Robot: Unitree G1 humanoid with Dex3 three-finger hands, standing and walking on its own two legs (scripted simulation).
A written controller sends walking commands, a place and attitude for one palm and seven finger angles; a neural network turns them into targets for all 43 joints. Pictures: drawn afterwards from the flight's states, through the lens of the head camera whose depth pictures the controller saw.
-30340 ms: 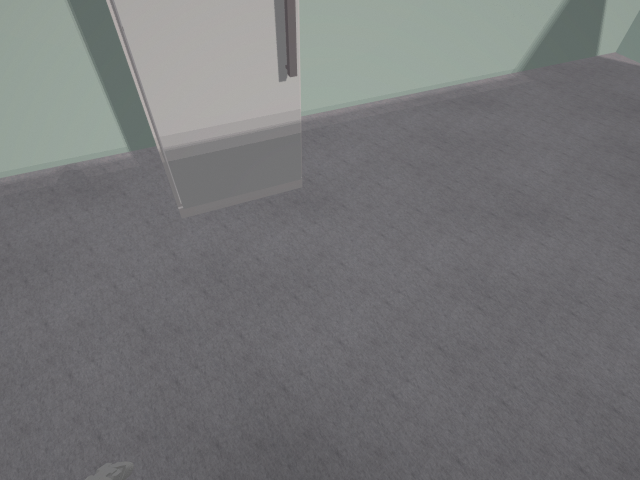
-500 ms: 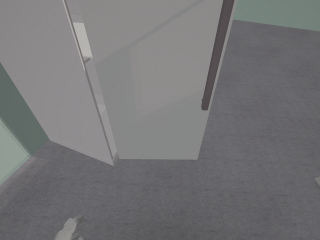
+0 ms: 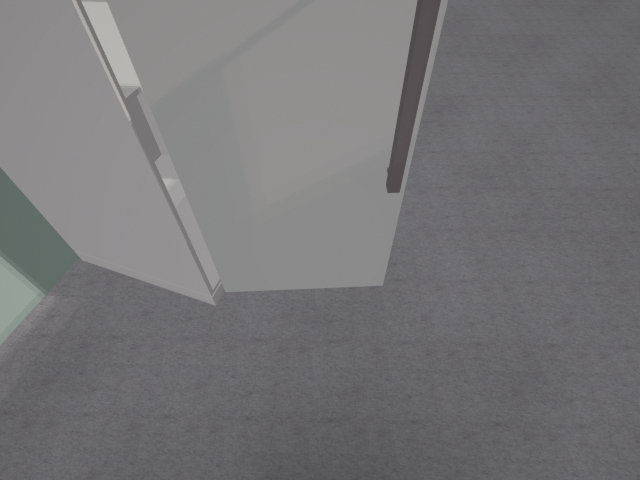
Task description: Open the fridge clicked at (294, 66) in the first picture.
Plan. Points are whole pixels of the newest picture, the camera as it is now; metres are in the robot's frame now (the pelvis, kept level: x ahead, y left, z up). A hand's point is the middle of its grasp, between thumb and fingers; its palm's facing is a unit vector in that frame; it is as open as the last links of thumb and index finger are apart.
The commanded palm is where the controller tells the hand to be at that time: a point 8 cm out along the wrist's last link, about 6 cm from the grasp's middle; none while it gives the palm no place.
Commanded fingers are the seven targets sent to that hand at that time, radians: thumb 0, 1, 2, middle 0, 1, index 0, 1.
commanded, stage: let the arm hang, fingers relaxed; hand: right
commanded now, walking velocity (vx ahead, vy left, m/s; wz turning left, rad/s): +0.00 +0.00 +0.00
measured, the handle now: (409, 81) +0.74 -0.12 +0.09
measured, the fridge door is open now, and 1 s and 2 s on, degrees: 68 68 68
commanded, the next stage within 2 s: look to check the result in 0.58 s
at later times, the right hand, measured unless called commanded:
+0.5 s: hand out of the picture +0.09 -0.22 -0.16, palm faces -0.05 +0.96 -0.26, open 7.3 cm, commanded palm none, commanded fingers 0.00 -0.90 -0.90 0.20 0.30 0.20 0.30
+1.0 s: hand out of the picture +0.08 -0.24 -0.16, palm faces -0.05 +0.95 -0.31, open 7.3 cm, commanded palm none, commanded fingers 0.00 -0.90 -0.90 0.20 0.30 0.20 0.30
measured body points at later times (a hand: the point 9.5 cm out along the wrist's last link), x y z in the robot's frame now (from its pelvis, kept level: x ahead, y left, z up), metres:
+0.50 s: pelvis +0.01 -0.01 +0.00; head +0.02 -0.02 +0.45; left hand +0.07 +0.25 -0.14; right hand +0.10 -0.27 -0.14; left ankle -0.02 +0.12 -0.74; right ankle +0.04 -0.11 -0.74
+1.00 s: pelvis +0.02 -0.01 +0.01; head +0.04 -0.01 +0.46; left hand +0.08 +0.28 -0.13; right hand +0.08 -0.29 -0.14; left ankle -0.02 +0.12 -0.74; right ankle +0.04 -0.11 -0.74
